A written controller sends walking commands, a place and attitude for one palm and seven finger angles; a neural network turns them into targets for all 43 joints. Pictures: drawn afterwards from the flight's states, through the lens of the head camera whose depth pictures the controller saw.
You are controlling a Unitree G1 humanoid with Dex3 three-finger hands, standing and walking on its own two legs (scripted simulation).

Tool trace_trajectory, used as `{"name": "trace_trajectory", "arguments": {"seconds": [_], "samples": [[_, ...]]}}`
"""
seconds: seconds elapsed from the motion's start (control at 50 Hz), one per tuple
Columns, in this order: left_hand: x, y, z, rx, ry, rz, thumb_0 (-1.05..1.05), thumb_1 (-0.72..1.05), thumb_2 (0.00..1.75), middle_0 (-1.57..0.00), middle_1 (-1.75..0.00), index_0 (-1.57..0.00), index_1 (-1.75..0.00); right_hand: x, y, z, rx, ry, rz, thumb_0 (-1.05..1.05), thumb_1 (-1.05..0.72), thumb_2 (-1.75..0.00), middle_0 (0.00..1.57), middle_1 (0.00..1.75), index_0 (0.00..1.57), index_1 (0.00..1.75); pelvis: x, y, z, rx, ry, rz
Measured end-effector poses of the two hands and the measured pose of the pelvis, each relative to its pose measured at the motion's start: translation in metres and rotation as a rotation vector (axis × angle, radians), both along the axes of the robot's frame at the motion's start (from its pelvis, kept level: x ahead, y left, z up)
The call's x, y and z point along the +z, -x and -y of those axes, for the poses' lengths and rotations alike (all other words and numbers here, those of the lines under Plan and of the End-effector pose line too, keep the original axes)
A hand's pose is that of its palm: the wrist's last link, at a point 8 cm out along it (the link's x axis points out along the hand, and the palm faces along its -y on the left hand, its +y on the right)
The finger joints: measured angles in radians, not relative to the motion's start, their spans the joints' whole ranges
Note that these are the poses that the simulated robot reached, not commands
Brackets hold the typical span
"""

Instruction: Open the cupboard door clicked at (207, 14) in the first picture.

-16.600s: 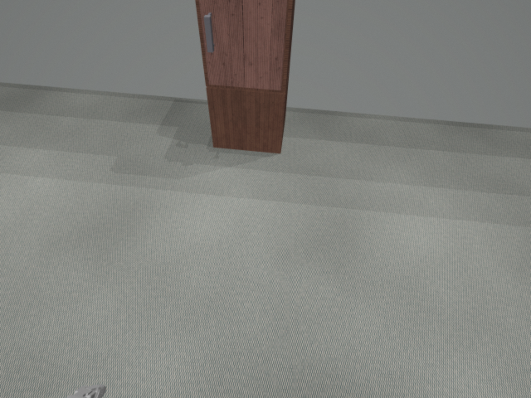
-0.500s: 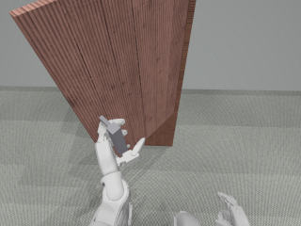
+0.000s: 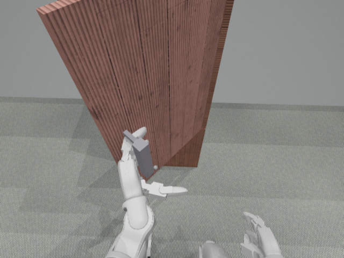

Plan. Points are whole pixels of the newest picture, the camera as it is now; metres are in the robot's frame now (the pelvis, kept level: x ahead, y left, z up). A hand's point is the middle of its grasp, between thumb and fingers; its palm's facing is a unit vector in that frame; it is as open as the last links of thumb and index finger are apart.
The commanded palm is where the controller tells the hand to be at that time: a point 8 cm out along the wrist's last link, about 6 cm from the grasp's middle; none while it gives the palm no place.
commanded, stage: slide the hand sideways off the handle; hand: left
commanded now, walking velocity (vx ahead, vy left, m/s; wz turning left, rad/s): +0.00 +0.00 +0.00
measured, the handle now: (138, 154) +0.35 +0.10 +0.02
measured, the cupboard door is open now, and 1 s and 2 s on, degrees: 49 52 52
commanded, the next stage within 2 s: draw the hand back to the body in 1.26 s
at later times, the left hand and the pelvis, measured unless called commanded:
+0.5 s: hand (154, 185) +0.27 +0.06 +0.03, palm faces -0.08 -1.00 +0.03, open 16.2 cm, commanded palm +0.24 +0.11 +0.02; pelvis -0.01 +0.03 -0.01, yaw -2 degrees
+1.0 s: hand (132, 212) +0.22 +0.10 +0.03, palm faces -0.03 -1.00 +0.00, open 16.3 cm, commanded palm +0.18 +0.16 +0.02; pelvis +0.00 +0.01 -0.02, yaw -1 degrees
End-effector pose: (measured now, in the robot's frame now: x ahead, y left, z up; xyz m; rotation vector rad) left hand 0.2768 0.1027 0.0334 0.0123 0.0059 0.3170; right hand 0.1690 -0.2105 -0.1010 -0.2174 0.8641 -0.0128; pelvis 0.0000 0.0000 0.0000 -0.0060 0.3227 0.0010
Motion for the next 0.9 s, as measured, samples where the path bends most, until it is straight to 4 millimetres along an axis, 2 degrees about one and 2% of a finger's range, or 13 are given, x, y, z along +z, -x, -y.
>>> {"name": "trace_trajectory", "arguments": {"seconds": [0.1,0.2,0.26,0.38,0.5,0.64,0.8,0.9], "samples": [[-0.001,0.0,-0.003,-0.022,-0.012,0.007,-0.01,-0.5,0.3,-0.4,-0.57,-0.37,-0.6,0.001,-0.004,-0.008,0.014,0.001,0.009,0.01,-0.91,-0.9,0.2,0.3,0.2,0.3,-0.001,0.003,-0.006,0.004,0.007,0.001],[-0.003,0.004,-0.012,-0.353,-0.07,0.055,-0.01,-0.5,0.3,-0.32,-0.46,-0.26,-0.48,-0.001,0.004,-0.009,-0.009,-0.001,0.006,0.01,-0.91,-0.9,0.2,0.3,0.2,0.3,-0.007,0.007,-0.013,0.009,0.015,-0.004],[-0.006,0.004,-0.012,-0.457,-0.025,0.035,-0.01,-0.5,0.3,-0.26,-0.4,-0.21,-0.41,-0.003,0.012,-0.008,-0.039,-0.002,-0.003,0.01,-0.91,-0.9,0.2,0.3,0.2,0.3,-0.008,0.01,-0.019,0.004,0.021,0.005],[-0.008,0.005,-0.007,-0.415,0.05,-0.005,-0.01,-0.5,0.3,-0.18,-0.33,-0.19,-0.35,-0.001,0.029,-0.009,-0.076,-0.003,-0.03,0.01,-0.91,-0.9,0.2,0.3,0.2,0.3,-0.007,0.01,-0.029,-0.018,0.016,-0.001],[-0.004,0.021,-0.009,-0.393,0.037,0.018,-0.01,-0.5,0.3,-0.15,-0.31,-0.18,-0.32,-0.001,0.034,-0.014,-0.083,-0.015,-0.039,0.01,-0.91,-0.9,0.2,0.3,0.2,0.3,-0.009,0.007,-0.031,-0.031,0.012,-0.004],[-0.005,0.045,-0.025,-0.37,0.019,0.006,-0.01,-0.5,0.3,-0.15,-0.3,-0.16,-0.31,0.002,0.018,-0.02,-0.055,-0.023,-0.006,0.01,-0.91,-0.9,0.2,0.3,0.2,0.3,-0.011,0.005,-0.029,-0.024,0.014,0.001],[-0.001,0.061,-0.036,-0.358,0.027,0.011,-0.01,-0.5,0.3,-0.16,-0.3,-0.16,-0.3,0.008,-0.01,-0.022,-0.021,-0.026,0.082,0.01,-0.91,-0.9,0.2,0.3,0.2,0.3,-0.014,0.003,-0.024,-0.014,0.015,-0.006],[-0.002,0.069,-0.041,-0.349,0.024,-0.003,-0.01,-0.5,0.3,-0.15,-0.3,-0.16,-0.3,0.01,-0.021,-0.018,-0.011,-0.025,0.115,0.01,-0.91,-0.9,0.2,0.3,0.2,0.3,-0.016,0.001,-0.019,-0.012,0.013,-0.01]]}}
